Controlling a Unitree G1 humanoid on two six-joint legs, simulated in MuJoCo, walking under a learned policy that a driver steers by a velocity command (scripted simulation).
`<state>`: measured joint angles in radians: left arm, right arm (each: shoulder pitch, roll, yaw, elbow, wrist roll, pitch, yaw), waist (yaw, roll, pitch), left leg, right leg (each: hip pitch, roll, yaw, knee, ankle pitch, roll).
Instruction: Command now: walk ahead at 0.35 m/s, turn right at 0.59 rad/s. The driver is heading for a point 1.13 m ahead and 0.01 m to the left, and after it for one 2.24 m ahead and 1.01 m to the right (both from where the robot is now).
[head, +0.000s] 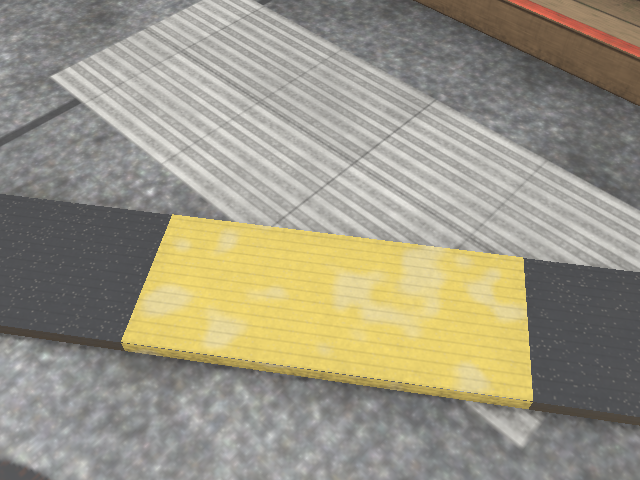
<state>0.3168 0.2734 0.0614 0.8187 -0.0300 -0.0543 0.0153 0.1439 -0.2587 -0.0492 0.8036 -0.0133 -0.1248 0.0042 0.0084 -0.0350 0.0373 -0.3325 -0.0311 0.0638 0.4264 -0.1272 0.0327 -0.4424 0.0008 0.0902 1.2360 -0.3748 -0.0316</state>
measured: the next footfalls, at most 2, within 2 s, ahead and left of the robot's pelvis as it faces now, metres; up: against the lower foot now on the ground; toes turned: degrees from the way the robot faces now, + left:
right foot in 0.32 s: +0.25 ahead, -0.16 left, +0.00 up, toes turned -11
left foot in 0.76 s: +0.18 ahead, +0.08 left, +0.00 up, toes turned +4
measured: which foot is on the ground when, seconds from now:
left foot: down 0.00-0.32, up 0.34-0.74, down 0.76-1.00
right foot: up 0.00-0.30, down 0.32-0.76, up 0.78-1.00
